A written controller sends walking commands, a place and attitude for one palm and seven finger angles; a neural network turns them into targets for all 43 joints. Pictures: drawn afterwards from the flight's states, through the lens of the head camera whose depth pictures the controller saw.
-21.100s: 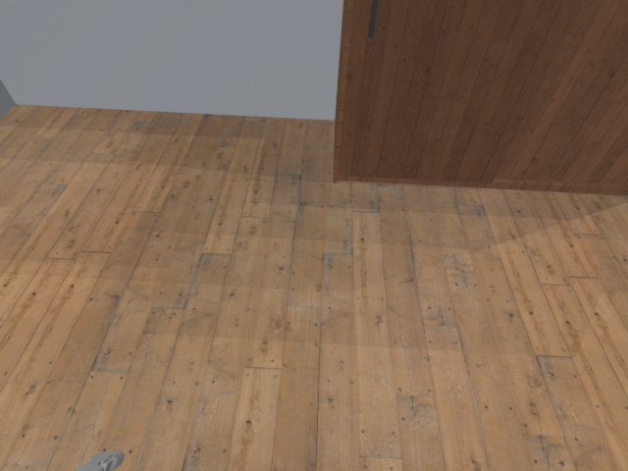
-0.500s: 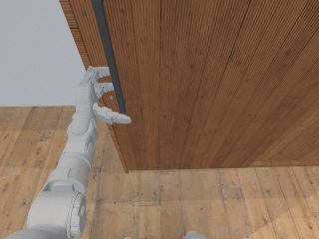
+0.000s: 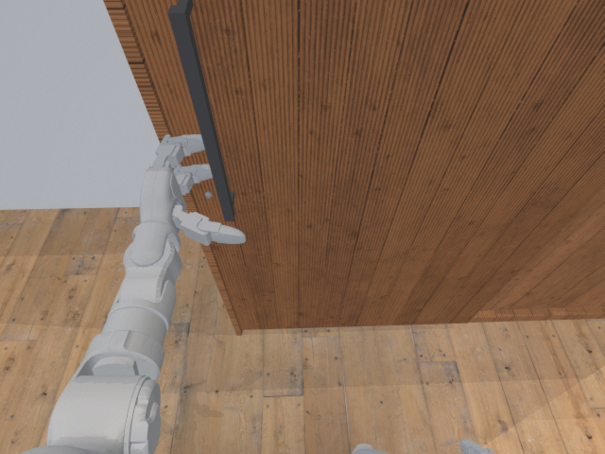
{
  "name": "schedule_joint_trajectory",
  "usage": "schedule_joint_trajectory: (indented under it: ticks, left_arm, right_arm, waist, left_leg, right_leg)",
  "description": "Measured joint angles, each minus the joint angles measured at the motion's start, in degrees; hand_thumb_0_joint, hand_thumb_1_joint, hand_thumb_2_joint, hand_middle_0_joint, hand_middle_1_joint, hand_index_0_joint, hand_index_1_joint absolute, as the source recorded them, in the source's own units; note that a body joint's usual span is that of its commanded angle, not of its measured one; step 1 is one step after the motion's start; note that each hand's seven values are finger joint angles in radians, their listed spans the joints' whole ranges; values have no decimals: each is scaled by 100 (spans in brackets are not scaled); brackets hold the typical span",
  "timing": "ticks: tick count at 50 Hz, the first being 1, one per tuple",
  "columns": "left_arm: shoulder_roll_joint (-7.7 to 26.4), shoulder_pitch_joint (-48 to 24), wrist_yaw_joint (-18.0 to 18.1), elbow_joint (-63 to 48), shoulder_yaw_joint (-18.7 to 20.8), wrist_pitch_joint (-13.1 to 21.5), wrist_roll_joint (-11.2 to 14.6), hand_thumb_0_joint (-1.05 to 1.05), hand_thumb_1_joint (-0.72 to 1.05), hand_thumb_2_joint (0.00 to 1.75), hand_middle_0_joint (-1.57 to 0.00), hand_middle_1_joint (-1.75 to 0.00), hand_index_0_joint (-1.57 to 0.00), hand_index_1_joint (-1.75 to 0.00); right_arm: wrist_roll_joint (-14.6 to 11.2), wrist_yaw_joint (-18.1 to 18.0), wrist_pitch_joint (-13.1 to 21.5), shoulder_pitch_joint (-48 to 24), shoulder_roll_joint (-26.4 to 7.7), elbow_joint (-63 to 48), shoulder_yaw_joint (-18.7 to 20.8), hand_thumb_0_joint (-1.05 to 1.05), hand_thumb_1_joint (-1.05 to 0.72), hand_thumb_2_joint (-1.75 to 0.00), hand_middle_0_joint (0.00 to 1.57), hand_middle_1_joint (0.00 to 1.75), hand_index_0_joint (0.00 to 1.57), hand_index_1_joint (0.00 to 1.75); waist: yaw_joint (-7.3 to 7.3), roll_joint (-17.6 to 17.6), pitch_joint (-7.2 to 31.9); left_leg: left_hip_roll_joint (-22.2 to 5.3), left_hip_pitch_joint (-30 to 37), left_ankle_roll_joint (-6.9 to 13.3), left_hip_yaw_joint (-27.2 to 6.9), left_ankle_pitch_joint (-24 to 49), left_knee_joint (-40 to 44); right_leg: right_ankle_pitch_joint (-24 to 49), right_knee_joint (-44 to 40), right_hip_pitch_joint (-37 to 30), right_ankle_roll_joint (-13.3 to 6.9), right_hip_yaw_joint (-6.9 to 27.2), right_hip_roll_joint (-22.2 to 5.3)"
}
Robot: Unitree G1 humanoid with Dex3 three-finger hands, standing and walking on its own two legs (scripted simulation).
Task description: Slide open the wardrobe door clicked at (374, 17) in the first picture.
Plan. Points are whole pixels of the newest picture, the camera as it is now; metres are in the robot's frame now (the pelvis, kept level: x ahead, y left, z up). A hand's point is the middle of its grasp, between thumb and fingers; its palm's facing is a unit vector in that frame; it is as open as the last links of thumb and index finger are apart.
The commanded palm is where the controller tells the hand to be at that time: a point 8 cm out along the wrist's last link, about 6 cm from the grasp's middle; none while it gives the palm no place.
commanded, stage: move the hooked fingers beside the handle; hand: left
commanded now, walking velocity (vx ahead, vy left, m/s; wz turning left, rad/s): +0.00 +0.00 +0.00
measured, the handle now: (212, 133) +0.51 +0.13 +0.13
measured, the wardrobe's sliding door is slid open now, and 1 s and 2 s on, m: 0.00 0.00 0.00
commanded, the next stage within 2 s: none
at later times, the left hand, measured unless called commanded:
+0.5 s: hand (185, 197) +0.43 +0.16 +0.09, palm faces +0.02 -1.00 -0.01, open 14.0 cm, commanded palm +0.40 +0.21 +0.09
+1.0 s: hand (171, 188) +0.45 +0.18 +0.09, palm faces +0.02 -1.00 +0.00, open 14.0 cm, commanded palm +0.42 +0.23 +0.09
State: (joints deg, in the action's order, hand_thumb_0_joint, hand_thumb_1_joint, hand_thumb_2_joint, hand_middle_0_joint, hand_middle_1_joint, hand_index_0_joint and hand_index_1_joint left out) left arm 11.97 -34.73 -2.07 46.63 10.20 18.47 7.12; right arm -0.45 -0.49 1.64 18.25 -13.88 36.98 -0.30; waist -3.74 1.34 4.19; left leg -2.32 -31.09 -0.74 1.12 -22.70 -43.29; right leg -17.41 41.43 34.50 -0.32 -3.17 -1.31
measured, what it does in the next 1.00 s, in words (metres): stands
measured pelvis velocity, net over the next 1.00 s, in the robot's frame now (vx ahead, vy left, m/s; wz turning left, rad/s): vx -0.01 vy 0.01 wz -0.01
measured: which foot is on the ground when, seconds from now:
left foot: down 0.00-1.00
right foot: down 0.00-1.00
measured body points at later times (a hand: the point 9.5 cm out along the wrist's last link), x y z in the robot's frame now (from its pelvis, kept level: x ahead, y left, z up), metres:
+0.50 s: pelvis -0.01 +0.00 +0.00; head +0.05 +0.00 +0.45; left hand +0.42 +0.21 +0.10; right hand +0.08 -0.25 -0.12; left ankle -0.02 +0.13 -0.71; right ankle +0.03 -0.12 -0.71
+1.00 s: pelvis -0.01 +0.01 +0.00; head +0.07 +0.02 +0.44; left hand +0.44 +0.24 +0.09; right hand +0.04 -0.25 -0.12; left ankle -0.02 +0.13 -0.71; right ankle +0.03 -0.12 -0.71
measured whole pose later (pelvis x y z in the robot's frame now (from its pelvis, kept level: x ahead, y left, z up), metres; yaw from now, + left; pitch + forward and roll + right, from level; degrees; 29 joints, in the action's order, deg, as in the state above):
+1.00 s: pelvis -0.01 +0.01 +0.00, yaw +0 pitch +13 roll -1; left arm 20.2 -40.5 -10.8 54.8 17.3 19.2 8.5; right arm -0.6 -1.8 0.7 20.6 -14.8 37.0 -1.3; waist -5.2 0.8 3.9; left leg -2.2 -35.6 0.0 1.2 -23.2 -45.8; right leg -16.9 42.3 38.3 0.4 -2.9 -1.4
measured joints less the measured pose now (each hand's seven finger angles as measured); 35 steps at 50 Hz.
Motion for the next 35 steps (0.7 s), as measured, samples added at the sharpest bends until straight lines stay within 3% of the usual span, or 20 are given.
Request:
schedule_joint_trajectory:
  ticks: [15,35]
  left_arm:
    - [204,26,-374,12,166,-6,101,-2,-50,30,-29,-119,-29,-119]
    - [567,-422,-674,658,409,92,144,-2,-50,30,-30,-120,-30,-120]
  right_arm:
    - [-33,-83,-65,-31,-18,0,-35,1,-91,-89,20,30,20,30]
    - [-47,-144,-50,66,-57,26,-107,1,-91,-89,20,30,20,30]
  waist:
    - [42,-17,-25]
    - [-50,-48,-81]
  left_leg:
    - [14,29,5,-34,31,23]
    - [45,-234,54,-34,31,-163]
  right_leg:
    - [30,-49,-59,7,-30,-13]
    - [77,53,163,47,-18,-43]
